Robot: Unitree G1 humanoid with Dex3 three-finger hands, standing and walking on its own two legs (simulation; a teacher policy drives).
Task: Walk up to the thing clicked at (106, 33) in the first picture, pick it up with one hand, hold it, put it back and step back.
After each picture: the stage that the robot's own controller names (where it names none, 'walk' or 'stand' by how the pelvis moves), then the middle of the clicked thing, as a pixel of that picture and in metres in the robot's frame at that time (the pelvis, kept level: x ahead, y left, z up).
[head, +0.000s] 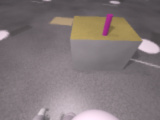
stand; (107, 25) +1.07 -0.14 +0.04
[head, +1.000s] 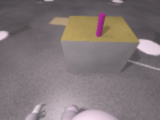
walk; (100, 25) +0.98 -0.03 +0.07
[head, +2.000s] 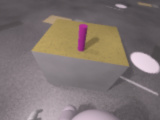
walk; (82, 39) +0.66 +0.15 +0.07
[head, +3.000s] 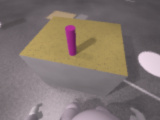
stand; (71, 42) +0.55 +0.19 +0.08
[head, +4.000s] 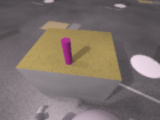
stand; (67, 52) +0.52 +0.22 +0.04
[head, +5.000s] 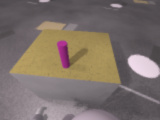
stand; (64, 56) +0.47 +0.23 +0.04
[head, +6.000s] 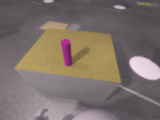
stand; (67, 54) +0.50 +0.21 +0.03
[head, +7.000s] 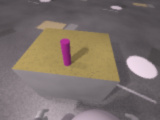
stand; (66, 53) +0.50 +0.24 +0.04
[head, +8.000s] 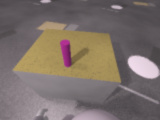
stand; (66, 54) +0.49 +0.21 +0.04
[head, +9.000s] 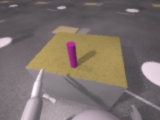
rise first; (72, 56) +0.50 +0.20 +0.04
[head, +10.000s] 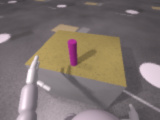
go down; (73, 54) +0.52 +0.19 +0.05
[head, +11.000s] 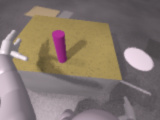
go down; (60, 49) +0.48 +0.19 +0.07
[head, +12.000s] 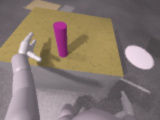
close in; (62, 42) +0.50 +0.19 +0.10
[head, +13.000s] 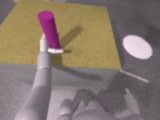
close; (51, 36) +0.51 +0.21 +0.12
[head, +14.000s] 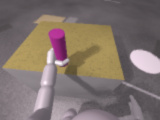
lift; (60, 51) +0.39 +0.18 +0.17
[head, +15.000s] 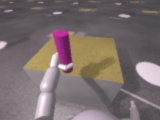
lift; (64, 54) +0.33 +0.16 +0.24
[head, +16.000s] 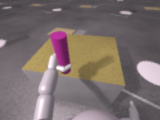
hold; (62, 56) +0.32 +0.17 +0.22
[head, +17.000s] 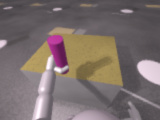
hold; (60, 58) +0.32 +0.18 +0.21
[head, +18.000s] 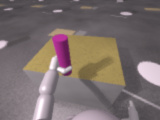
crouch; (64, 58) +0.32 +0.17 +0.21
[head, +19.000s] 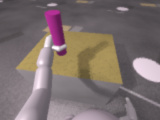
crouch; (58, 36) +0.43 +0.21 +0.26
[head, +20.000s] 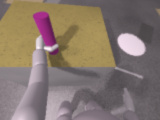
lower; (48, 37) +0.52 +0.21 +0.11
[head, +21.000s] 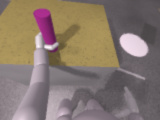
lower; (48, 35) +0.52 +0.21 +0.12
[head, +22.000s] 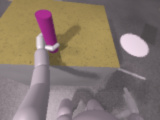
lower; (49, 35) +0.51 +0.21 +0.12
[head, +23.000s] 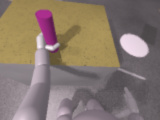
lower; (49, 35) +0.51 +0.21 +0.12
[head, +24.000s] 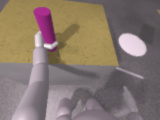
loosen; (48, 33) +0.52 +0.21 +0.12
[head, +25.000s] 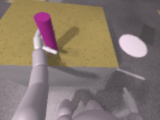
withdraw; (49, 37) +0.51 +0.21 +0.12
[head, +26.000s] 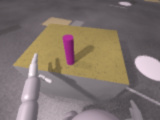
sink last; (69, 51) +0.48 +0.19 +0.08
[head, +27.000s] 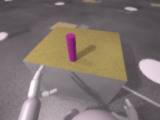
stand; (72, 49) +0.53 +0.21 +0.08
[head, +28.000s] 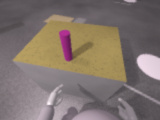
stand; (66, 47) +0.50 +0.21 +0.09
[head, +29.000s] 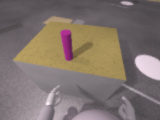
stand; (67, 47) +0.51 +0.21 +0.10
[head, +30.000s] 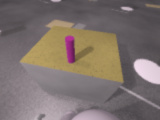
stand; (70, 51) +0.53 +0.20 +0.05
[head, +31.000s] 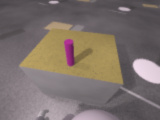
stand; (69, 54) +0.51 +0.20 +0.04
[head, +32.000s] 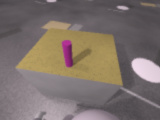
stand; (68, 55) +0.49 +0.21 +0.04
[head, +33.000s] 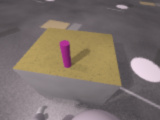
stand; (66, 55) +0.48 +0.22 +0.04
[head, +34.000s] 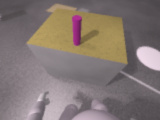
walk; (76, 32) +0.66 +0.15 +0.07
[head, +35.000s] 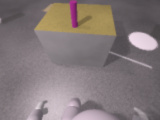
walk; (74, 15) +0.95 +0.26 +0.07
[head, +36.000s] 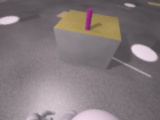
stand; (88, 20) +1.13 +0.13 +0.05
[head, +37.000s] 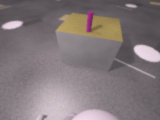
stand; (89, 22) +1.13 +0.10 +0.04
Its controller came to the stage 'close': yes
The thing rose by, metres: 0.22
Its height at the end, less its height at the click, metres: +0.00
